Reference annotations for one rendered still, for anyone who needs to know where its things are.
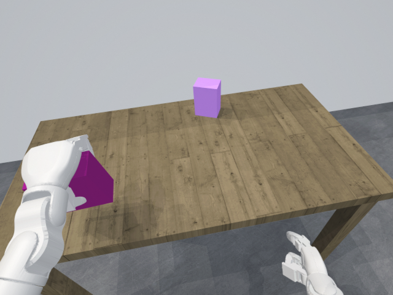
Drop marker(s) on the robot left forearm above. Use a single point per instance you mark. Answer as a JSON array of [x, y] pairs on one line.
[[37, 244]]

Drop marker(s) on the robot left hand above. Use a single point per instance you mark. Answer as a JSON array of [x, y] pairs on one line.
[[55, 164]]

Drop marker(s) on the sponge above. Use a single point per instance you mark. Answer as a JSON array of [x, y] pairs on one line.
[[91, 181]]

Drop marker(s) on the robot right hand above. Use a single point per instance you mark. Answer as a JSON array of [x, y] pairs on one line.
[[298, 268]]

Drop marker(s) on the robot right forearm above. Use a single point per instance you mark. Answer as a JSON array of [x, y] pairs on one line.
[[321, 284]]

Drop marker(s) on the table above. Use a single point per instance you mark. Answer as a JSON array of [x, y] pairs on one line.
[[271, 154]]

